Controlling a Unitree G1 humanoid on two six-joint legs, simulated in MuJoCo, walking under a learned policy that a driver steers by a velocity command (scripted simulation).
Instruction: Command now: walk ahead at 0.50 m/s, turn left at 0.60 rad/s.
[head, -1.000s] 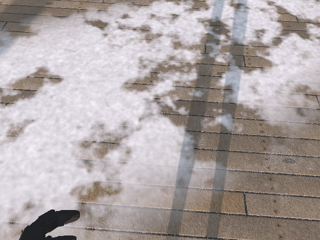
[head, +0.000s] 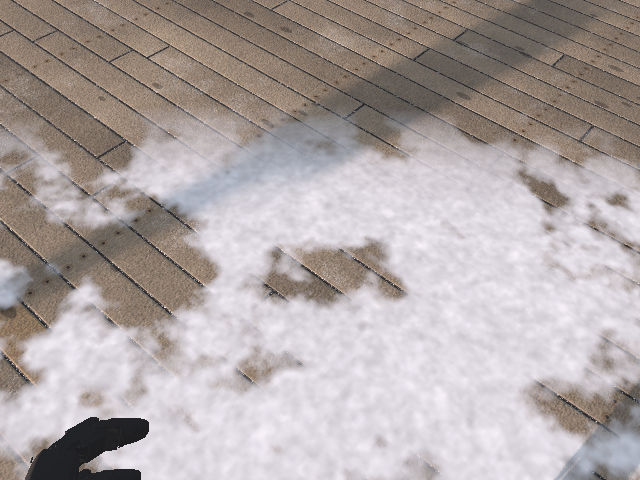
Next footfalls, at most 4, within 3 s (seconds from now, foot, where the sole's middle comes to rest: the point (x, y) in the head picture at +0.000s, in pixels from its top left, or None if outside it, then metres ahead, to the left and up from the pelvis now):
0.02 right None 0.17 -0.13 -0.77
0.46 left None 0.38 0.13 -0.77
0.92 right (382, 421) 0.59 -0.18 -0.77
1.40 left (293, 376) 0.71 0.00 -0.77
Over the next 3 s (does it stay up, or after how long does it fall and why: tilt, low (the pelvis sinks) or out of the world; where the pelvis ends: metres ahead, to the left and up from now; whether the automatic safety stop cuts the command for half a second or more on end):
stays up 0.76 -0.28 0.00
